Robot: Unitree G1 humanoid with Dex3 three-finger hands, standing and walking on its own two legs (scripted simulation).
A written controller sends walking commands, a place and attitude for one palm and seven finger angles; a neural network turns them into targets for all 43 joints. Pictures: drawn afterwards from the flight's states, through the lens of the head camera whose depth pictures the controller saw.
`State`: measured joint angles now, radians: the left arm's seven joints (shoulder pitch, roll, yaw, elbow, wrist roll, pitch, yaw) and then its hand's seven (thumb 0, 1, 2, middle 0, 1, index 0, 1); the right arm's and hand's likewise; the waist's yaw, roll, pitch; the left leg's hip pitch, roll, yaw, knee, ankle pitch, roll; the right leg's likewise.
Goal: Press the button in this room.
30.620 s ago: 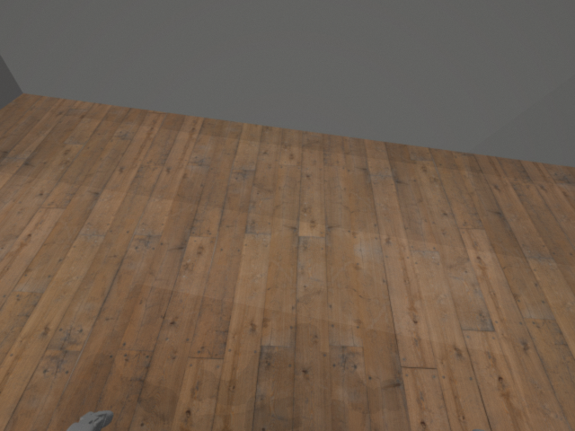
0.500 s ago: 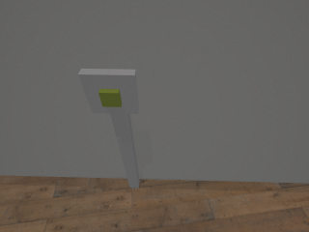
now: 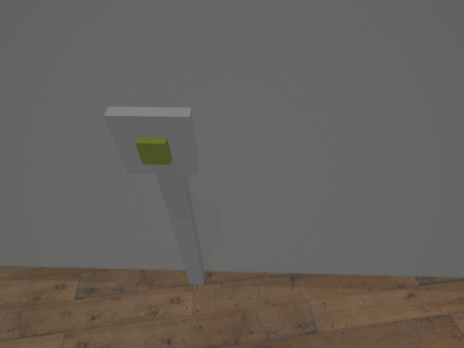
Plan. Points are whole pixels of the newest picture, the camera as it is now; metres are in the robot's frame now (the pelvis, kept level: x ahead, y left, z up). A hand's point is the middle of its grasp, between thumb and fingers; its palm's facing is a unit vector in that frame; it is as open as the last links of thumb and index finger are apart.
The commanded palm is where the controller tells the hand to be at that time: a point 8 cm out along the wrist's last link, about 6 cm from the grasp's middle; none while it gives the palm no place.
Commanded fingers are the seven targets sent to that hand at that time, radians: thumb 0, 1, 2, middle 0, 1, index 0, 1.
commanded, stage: come to a stop and stand still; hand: left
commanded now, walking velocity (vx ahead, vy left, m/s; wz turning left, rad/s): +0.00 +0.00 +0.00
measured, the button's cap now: (154, 150) +0.47 +0.19 +0.08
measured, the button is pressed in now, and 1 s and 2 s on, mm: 0 0 0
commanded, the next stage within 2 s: look again from close up in 0.14 s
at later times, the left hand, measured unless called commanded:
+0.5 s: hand out of the picture -0.01 +0.15 -0.17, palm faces +0.03 -0.98 -0.19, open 7.3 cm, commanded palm none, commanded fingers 0.00 0.90 0.90 -0.20 -0.30 -0.20 -0.30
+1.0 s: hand (122, 339) +0.15 +0.20 -0.05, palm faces +0.25 -0.96 -0.16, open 6.9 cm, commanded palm +0.10 +0.21 -0.06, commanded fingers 0.00 0.90 0.90 -0.47 -0.60 -0.47 -0.60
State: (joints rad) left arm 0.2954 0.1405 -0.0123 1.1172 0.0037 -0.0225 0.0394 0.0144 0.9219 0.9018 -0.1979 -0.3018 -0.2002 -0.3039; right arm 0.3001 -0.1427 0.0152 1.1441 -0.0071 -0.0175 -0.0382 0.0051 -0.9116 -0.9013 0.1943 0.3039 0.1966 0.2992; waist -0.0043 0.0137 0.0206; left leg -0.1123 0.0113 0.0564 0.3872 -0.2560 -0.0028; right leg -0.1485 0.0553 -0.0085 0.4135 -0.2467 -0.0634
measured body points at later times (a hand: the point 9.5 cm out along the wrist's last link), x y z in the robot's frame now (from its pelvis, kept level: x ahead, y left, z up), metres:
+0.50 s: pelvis +0.00 -0.01 +0.00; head +0.01 -0.02 +0.45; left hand -0.01 +0.20 -0.16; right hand -0.02 -0.22 -0.17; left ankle -0.03 +0.12 -0.74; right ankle -0.02 -0.08 -0.74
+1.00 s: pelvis -0.01 +0.01 -0.01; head -0.01 -0.02 +0.44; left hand +0.13 +0.25 -0.04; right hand +0.08 -0.24 -0.14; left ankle -0.03 +0.12 -0.74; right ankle -0.01 -0.08 -0.74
